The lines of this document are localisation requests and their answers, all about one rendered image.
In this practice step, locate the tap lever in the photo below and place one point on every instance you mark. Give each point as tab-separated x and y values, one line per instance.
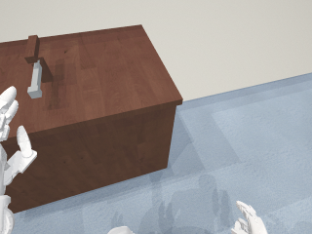
34	90

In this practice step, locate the right robot hand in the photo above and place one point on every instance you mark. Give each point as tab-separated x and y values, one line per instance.
254	225

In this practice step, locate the left robot hand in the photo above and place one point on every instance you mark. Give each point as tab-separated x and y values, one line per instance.
20	161

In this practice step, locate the counter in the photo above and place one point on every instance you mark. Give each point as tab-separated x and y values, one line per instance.
106	113

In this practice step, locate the robot left forearm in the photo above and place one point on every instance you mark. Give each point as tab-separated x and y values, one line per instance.
7	218

